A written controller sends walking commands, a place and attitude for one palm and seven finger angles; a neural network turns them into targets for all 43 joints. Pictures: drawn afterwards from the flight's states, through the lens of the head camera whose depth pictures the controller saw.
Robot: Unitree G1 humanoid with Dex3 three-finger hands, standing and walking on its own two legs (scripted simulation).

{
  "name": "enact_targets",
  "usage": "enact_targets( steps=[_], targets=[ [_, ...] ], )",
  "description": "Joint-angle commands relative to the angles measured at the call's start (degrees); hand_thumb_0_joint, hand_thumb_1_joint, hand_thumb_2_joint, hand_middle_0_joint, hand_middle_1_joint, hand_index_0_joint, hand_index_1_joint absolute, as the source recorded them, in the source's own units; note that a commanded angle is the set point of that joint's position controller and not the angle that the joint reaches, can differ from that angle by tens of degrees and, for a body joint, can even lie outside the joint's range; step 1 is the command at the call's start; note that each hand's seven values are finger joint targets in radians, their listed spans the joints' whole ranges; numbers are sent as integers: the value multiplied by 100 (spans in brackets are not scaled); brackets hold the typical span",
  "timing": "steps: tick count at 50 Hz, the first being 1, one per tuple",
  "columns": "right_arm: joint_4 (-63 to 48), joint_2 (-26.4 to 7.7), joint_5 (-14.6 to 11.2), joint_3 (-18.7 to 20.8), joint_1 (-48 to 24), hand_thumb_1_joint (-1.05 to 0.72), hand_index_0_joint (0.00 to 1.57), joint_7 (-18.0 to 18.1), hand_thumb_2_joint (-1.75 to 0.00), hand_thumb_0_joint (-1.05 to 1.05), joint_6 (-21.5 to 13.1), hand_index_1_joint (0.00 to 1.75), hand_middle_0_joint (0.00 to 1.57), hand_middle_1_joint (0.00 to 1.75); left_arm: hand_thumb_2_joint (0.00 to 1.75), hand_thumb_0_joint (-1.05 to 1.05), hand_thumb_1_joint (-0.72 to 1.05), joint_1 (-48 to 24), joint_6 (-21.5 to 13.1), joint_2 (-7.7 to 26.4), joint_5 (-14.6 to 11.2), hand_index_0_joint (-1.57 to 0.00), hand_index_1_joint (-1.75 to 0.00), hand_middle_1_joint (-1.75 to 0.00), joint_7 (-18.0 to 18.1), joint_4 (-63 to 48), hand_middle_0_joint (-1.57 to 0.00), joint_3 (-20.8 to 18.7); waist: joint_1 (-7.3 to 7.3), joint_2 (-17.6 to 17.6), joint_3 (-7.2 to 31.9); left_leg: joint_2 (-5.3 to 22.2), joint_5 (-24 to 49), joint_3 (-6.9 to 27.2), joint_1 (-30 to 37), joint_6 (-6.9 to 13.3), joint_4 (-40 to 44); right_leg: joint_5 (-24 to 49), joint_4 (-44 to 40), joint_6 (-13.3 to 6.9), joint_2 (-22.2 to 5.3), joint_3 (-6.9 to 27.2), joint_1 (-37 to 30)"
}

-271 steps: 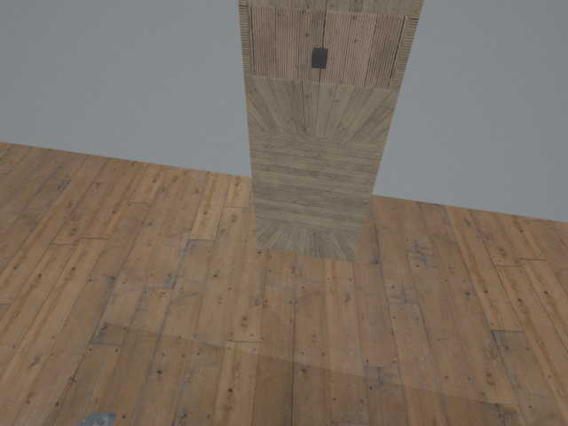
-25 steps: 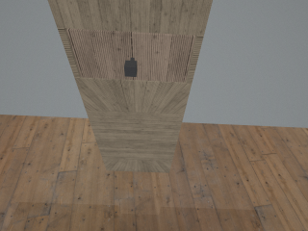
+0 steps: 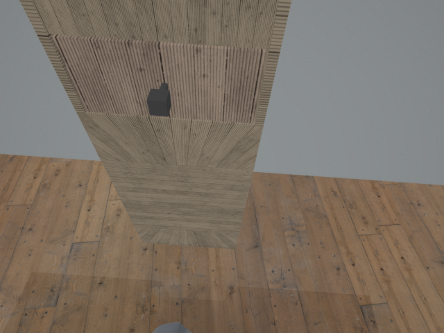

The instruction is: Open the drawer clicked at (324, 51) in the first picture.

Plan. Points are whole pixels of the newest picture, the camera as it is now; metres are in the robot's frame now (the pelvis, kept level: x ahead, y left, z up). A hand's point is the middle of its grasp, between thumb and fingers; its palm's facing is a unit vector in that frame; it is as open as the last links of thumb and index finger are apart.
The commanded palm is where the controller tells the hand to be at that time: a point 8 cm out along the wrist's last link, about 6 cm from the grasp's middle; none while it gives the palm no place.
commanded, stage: shuffle to correct the standing spot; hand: left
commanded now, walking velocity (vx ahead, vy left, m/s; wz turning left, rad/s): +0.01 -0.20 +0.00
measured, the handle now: (161, 96) +0.51 +0.16 +0.13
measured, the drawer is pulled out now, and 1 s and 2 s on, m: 0.00 0.00 0.00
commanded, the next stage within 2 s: come to a stop and stand still in 0.02 s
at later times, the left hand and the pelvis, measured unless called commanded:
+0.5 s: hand out of the picture +0.09 +0.11 -0.17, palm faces +0.04 -0.96 -0.27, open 7.3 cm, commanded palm none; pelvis +0.04 -0.08 -0.01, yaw +1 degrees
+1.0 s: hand out of the picture +0.06 +0.14 -0.17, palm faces +0.06 -0.98 -0.21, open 7.4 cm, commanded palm none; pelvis +0.03 -0.05 +0.01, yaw +1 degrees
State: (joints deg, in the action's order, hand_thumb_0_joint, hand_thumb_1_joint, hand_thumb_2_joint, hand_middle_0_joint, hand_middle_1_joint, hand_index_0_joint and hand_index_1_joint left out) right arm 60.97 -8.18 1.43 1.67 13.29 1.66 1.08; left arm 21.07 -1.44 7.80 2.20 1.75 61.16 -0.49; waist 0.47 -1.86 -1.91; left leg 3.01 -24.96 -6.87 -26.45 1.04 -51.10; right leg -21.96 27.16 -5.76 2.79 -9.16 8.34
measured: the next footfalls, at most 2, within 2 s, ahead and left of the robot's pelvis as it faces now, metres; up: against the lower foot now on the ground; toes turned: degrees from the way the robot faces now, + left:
left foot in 0.06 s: +0.07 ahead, +0.09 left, +0.00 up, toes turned +8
right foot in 0.38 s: +0.10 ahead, -0.23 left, +0.00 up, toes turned -4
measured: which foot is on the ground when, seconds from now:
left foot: up 0.00-0.04, down 0.06-0.40, up 0.42-0.70, down 0.72-1.00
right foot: down 0.00-0.08, up 0.10-0.36, down 0.38-0.72, up 0.74-1.00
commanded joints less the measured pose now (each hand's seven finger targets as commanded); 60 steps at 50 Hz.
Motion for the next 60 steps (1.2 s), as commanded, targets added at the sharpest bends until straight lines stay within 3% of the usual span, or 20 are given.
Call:
enact_targets(
  steps=[1, 2, 4, 5, 10, 16, 18, 19, 21, 23, 34, 35, 36, 37, 42, 50, 53, 54, 55, 60],
  targets=[
    [-184, -254, -23, 2, 490, -90, 20, 62, -90, 0, -232, 30, 20, 30, 90, 0, 90, 444, 76, 733, -66, -20, -30, -30, -7, -136, -20, -168, -207, -357, 433, -151, 1069, -296, 946, 74, 1763, 5015, 347, -270, -1065, 658, -335],
    [-26, -438, -11, 59, 1012, -90, 20, 121, -90, 0, -253, 30, 20, 30, 90, 0, 90, 394, 96, 710, -93, -20, -30, -30, -26, -167, -20, -159, -444, -148, 775, 119, 2032, -62, 1980, 206, 2257, 4597, 1089, -43, -987, 610, 103],
    [84, -1376, -22, 215, 1847, -90, 20, 246, -90, 0, -269, 30, 20, 30, 90, 0, 90, 373, 103, 432, -153, -20, -30, -30, -51, -454, -20, -100, -657, 1718, 1207, 2956, 5808, 3344, 3573, 1676, 2786, -1215, 3760, 547, -251, 526, 2446],
    [-5, -1417, -38, 203, 1640, -90, 20, 219, -90, 0, -202, 30, 20, 30, 90, 0, 90, 183, 190, 784, -69, -20, -30, -30, -12, -531, -20, -225, -642, 981, 1025, 3120, 4930, 3054, 3007, 1874, 2926, -1296, 4383, 484, -441, 1144, 2459],
    [-312, -815, 28, 57, 87, -90, 20, 192, -90, 0, -337, 30, 20, 30, 90, 0, 90, 194, 346, 240, -56, -20, -30, -30, -135, -363, -20, -254, 135, 1217, -230, 1531, 4007, 689, 667, 774, 3298, 7, 3525, 719, -737, 903, 1625],
    [-426, -1057, 21, 200, 98, -90, 20, 10, -90, 0, -180, 30, 20, 30, 90, 0, 90, 70, 187, 292, -74, -20, -30, -30, -88, -388, -20, -190, 156, 1143, 75, 855, 2399, 302, 672, 392, 2514, 899, 823, 912, -482, 103, 517],
    [-493, -810, -2, 215, 219, -90, 20, -48, -90, 0, -113, 30, 20, 30, 90, 0, 90, 294, 66, 862, -44, -20, -30, -30, -35, -385, -20, -294, 247, 7, 252, 361, 829, 102, 470, -90, 1498, 2050, 26, 818, -1072, 819, 153],
    [-636, -461, -30, 176, 350, -90, 20, -69, -90, 0, -56, 30, 20, 30, 90, 0, 90, 187, 17, 1375, -8, -20, -30, -30, 5, -489, -20, -387, 132, -1325, 381, -166, -409, -86, 5, -300, 700, 3191, -366, 372, -2152, 2177, 148],
    [-801, -416, -53, 198, 33, -90, 20, -71, -90, 0, 8, 30, 20, 30, 90, 0, 90, 102, 61, 1673, -18, -20, -30, -30, -14, -622, -20, -426, 318, -1006, 369, -115, -1103, 500, -85, -204, -644, 3474, -642, -357, -2811, 2535, 464],
    [-790, -581, -21, 213, -75, -90, 20, -94, -90, 0, 30, 30, 20, 30, 90, 0, 90, -127, 36, 1465, -16, -20, -30, -30, 52, -624, -20, -453, 239, -1838, 341, -105, -699, 612, -728, -275, -1491, 4602, -337, -293, -2505, 2346, 17],
    [-678, -505, -111, 168, 436, -90, 20, -171, -90, 0, -49, 30, 20, 30, 90, 0, 90, -724, 238, 1456, -46, -20, -30, -30, 73, -899, -20, -513, -145, -814, 585, -419, 1141, -6, 1796, -287, 2288, 2023, 213, 121, -1827, 1379, 1209],
    [-631, -782, -97, 204, 640, -90, 20, -142, -90, 0, -99, 30, 20, 30, 90, 0, 90, -707, 287, 1195, -86, -20, -30, -30, 57, -953, -20, -453, -222, 81, 745, 3, 1444, 360, 2376, -177, 2780, 1321, 836, 365, -1411, 1063, 1535],
    [-712, -1298, -41, 314, 646, -90, 20, -122, -90, 0, -124, 30, 20, 30, 90, 0, 90, -701, 338, 790, -124, -20, -30, -30, 29, -1067, -20, -374, -230, 1882, 609, 1404, 2297, 2118, 2297, 376, 3302, -686, 1821, 774, -701, 424, 2332],
    [-812, -1473, -20, 335, 523, -90, 20, -86, -90, 0, -48, 30, 20, 30, 90, 0, 90, -897, 384, 746, -111, -20, -30, -30, 62, -1080, -20, -333, -305, 1919, 359, 1853, 2479, 2375, 1426, 976, 3577, -1344, 2703, 744, -627, 751, 2167],
    [-934, -856, -1, 109, -225, -90, 20, 2, -90, 0, -156, 30, 20, 30, 90, 0, 90, -510, 368, 673, -54, -20, -30, -30, -27, -651, -20, -327, 127, 1067, 146, 970, 2809, 1208, 1065, 846, 3458, -52, 3546, 706, -696, 874, 1805],
    [-496, -925, -7, 142, 511, -90, 20, 51, -90, 0, -204, 30, 20, 30, 90, 0, 90, -585, 196, 497, -119, -20, -30, -30, 7, -557, -20, -186, -52, 609, 617, 1039, 4338, 1293, 2300, 824, 2887, 131, 197, 730, -578, 613, 737],
    [-454, -627, -123, 62, 392, -90, 20, 0, -90, 0, -241, 30, 20, 30, 90, 0, 90, -262, 64, 859, -105, -20, -30, -30, 68, -336, -20, -186, 2, -169, 722, 428, 2506, 743, 1331, 117, 2451, 2309, -616, 453, -1335, 1446, -500],
    [-1105, -1532, -33, 113, -27, -90, 20, -27, -90, 0, -274, 30, 20, 30, 90, 0, 90, -448, -41, 1928, -58, -20, -30, -30, 45, -747, -20, -125, -104, 375, -358, 22, 1573, 1008, 1538, -74, 2935, 1256, -599, 328, -1027, 1336, 419],
    [-1185, -1460, 27, 213, 13, -90, 20, -21, -90, 0, -339, 30, 20, 30, 90, 0, 90, -596, -3, 1514, -63, -20, -30, -30, 74, -859, -20, -269, -138, 143, 419, 198, 1349, 1008, 1387, 49, 2531, 671, -242, 255, -1073, 1239, 507],
    [-926, -1033, 28, 77, 291, -90, 20, -65, -90, 0, -295, 30, 20, 30, 90, 0, 90, -582, -103, 1208, -134, -20, -30, -30, 93, -899, -20, -140, -134, -635, 295, 117, 1805, 710, 1223, 142, 2320, 2022, -370, 143, -1195, 1441, 198]
  ],
)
